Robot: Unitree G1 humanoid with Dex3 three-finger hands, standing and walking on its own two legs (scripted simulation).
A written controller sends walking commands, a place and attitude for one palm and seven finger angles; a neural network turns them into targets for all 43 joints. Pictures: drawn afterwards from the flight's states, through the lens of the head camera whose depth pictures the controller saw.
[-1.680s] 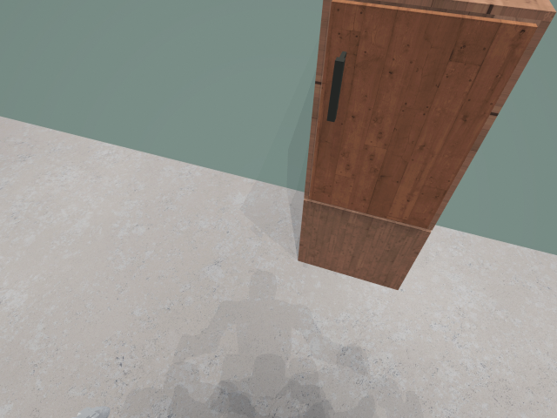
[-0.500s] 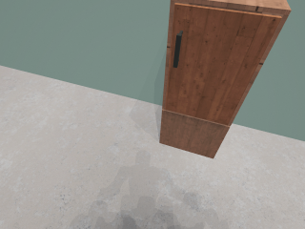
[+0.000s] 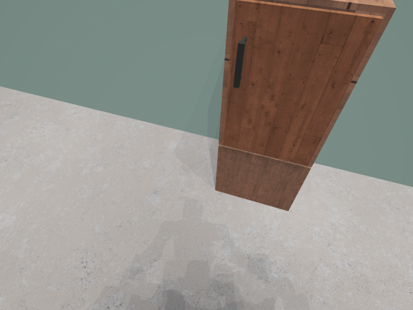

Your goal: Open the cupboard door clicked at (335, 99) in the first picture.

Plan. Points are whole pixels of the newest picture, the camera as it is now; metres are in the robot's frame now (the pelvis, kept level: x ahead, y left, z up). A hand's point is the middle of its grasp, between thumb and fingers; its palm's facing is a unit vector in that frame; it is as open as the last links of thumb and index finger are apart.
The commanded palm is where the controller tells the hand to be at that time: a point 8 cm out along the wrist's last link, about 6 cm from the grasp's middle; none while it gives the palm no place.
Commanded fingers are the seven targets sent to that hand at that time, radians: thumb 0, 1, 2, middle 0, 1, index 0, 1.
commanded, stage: turn to face it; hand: left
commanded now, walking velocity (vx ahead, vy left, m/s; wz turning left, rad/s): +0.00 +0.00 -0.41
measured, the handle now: (240, 62) +0.82 -0.05 +0.07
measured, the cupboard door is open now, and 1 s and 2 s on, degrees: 0 0 0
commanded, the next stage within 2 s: take the last steps up to it in 0.50 s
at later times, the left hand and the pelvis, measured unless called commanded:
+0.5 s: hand out of the picture +0.07 +0.19 -0.19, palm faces -0.14 -0.97 -0.21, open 7.4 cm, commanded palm none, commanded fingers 0.00 0.90 0.90 -0.20 -0.30 -0.20 -0.30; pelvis -0.02 +0.01 -0.02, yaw -8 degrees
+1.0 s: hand out of the picture +0.04 +0.20 -0.20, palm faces -0.16 -0.98 -0.13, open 7.4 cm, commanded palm none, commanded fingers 0.00 0.90 0.90 -0.20 -0.30 -0.20 -0.30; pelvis +0.02 +0.02 -0.01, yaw -15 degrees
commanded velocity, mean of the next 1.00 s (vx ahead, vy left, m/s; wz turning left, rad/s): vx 0.13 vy -0.02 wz -0.21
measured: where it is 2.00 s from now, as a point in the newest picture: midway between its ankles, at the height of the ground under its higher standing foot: outside the picture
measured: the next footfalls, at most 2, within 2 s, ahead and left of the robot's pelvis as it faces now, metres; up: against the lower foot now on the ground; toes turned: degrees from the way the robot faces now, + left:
left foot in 0.96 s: +0.08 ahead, +0.11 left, +0.00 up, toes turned -8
right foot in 1.46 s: +0.26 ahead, -0.19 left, +0.00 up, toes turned -25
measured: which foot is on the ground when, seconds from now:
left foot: down 0.00-0.62, up 0.64-0.94, down 0.96-1.00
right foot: down 0.00-0.96, up 0.98-1.00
